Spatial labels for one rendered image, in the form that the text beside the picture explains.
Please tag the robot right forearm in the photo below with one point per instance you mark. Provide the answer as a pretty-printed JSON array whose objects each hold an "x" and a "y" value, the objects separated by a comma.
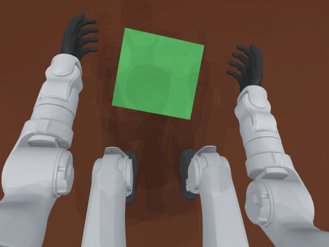
[{"x": 266, "y": 158}]

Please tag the robot right upper arm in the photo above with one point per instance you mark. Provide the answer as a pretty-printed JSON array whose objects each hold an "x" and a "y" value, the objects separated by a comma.
[{"x": 284, "y": 211}]

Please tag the robot left upper arm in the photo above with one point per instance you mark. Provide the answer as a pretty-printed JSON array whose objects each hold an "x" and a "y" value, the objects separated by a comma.
[{"x": 35, "y": 177}]

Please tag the right robot hand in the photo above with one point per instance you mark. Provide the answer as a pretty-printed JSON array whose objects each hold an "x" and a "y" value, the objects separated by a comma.
[{"x": 252, "y": 72}]

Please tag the carton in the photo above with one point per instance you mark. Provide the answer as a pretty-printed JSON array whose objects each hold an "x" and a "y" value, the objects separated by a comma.
[{"x": 157, "y": 74}]

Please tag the robot left forearm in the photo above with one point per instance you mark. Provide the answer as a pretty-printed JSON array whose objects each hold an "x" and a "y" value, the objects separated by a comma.
[{"x": 55, "y": 108}]

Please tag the robot left foot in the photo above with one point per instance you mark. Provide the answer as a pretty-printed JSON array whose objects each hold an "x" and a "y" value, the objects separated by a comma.
[{"x": 132, "y": 156}]

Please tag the left robot hand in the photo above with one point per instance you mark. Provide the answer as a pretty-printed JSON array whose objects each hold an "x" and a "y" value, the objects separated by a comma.
[{"x": 73, "y": 42}]

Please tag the left robot shin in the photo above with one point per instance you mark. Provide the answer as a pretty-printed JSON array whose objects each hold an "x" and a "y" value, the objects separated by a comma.
[{"x": 109, "y": 150}]

